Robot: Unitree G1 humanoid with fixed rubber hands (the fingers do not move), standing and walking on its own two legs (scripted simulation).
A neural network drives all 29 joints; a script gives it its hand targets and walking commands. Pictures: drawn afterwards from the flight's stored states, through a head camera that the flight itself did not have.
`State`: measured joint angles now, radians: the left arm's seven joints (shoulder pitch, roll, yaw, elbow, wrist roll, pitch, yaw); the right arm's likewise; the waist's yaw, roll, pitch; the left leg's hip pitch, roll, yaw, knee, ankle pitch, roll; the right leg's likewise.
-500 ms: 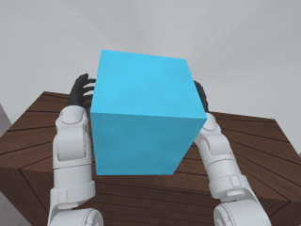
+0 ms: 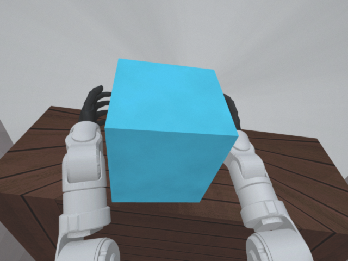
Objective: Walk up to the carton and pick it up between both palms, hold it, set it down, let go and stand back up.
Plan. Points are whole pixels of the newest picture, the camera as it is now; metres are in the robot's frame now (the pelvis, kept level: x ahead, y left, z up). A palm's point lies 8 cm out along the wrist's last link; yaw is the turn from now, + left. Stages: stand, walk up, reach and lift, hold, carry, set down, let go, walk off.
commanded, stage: hold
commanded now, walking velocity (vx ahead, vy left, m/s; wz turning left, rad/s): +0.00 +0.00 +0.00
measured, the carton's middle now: (162, 136) +0.37 +0.01 +0.15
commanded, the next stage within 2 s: none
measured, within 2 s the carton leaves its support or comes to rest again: neither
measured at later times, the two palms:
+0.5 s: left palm (89, 121) +0.36 +0.16 +0.20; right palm (230, 127) +0.37 -0.14 +0.19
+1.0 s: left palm (90, 122) +0.36 +0.16 +0.20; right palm (229, 128) +0.36 -0.14 +0.18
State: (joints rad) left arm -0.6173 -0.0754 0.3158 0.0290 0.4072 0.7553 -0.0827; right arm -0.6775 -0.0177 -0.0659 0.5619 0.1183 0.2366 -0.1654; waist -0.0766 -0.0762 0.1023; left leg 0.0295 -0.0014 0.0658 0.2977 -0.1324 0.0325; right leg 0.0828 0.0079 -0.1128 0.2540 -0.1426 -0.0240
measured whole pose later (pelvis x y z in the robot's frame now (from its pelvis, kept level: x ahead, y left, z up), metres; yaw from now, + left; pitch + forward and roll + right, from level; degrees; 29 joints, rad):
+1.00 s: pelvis +0.00 +0.00 +0.00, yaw +0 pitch -11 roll -1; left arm -0.62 -0.08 0.31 0.02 0.40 0.75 -0.08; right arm -0.67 -0.02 -0.07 0.55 0.12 0.23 -0.16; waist -0.08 -0.07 0.10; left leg 0.02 0.00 0.07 0.30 -0.13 0.03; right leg 0.07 0.01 -0.11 0.26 -0.14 -0.02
